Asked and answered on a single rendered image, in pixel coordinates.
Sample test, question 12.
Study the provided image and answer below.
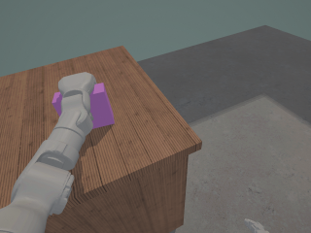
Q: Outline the robot left hand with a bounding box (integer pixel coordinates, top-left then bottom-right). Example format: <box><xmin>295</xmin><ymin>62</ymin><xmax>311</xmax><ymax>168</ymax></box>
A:
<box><xmin>57</xmin><ymin>72</ymin><xmax>97</xmax><ymax>121</ymax></box>

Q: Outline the sponge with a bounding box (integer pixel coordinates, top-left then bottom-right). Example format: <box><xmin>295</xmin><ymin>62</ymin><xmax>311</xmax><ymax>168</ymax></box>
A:
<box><xmin>52</xmin><ymin>83</ymin><xmax>115</xmax><ymax>129</ymax></box>

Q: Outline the robot left forearm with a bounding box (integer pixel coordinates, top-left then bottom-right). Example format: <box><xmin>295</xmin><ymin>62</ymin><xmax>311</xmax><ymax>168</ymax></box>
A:
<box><xmin>11</xmin><ymin>88</ymin><xmax>93</xmax><ymax>203</ymax></box>

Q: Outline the robot right hand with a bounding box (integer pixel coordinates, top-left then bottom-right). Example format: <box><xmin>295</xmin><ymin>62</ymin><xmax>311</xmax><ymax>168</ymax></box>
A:
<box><xmin>244</xmin><ymin>218</ymin><xmax>269</xmax><ymax>233</ymax></box>

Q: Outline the table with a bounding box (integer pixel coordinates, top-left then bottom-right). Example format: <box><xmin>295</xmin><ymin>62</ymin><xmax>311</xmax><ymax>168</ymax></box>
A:
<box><xmin>0</xmin><ymin>46</ymin><xmax>202</xmax><ymax>233</ymax></box>

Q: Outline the left robot upper arm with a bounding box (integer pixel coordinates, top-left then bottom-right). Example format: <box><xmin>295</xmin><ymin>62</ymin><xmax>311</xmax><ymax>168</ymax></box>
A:
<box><xmin>0</xmin><ymin>161</ymin><xmax>75</xmax><ymax>233</ymax></box>

